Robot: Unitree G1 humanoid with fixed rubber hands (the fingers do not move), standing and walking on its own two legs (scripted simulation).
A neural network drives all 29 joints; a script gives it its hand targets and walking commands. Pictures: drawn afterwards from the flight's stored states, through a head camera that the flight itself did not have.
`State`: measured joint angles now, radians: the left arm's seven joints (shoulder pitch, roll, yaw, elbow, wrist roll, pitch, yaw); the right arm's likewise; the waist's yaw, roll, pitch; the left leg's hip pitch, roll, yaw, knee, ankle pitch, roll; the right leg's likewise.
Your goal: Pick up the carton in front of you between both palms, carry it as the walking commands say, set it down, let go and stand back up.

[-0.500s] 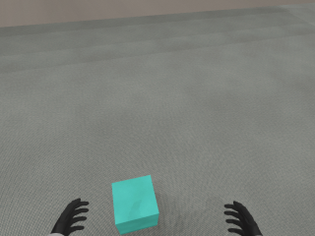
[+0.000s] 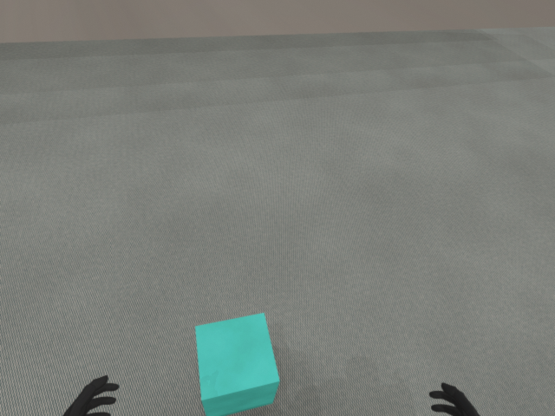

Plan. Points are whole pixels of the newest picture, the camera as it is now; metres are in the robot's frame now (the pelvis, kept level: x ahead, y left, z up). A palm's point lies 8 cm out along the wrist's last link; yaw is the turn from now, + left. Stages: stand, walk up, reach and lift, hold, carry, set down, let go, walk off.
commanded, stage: stand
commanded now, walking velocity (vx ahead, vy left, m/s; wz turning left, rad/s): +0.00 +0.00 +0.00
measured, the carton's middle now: (235, 366) +0.40 +0.07 -0.64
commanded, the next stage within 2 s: none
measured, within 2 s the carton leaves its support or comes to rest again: neither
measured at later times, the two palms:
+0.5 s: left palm out of the picture +0.13 +0.30 -0.10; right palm out of the picture +0.12 -0.28 -0.08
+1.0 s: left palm out of the picture +0.09 +0.31 -0.10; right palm out of the picture +0.08 -0.30 -0.08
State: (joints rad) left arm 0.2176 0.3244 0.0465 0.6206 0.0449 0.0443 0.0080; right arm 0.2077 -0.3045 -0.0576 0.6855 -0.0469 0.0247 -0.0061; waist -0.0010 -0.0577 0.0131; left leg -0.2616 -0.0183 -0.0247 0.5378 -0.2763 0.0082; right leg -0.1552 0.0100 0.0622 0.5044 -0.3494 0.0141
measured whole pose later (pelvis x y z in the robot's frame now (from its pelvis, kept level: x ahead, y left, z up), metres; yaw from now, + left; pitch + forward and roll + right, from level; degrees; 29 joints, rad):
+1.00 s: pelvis -0.01 +0.01 +0.01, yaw -1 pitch -2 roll +0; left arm 0.18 0.38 0.00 0.95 0.03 -0.01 0.02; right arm 0.13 -0.36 -0.02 0.99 -0.02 0.00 -0.01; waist -0.01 -0.04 0.03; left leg -0.17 -0.03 -0.01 0.41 -0.20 0.02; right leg -0.06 -0.01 0.08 0.36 -0.27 0.03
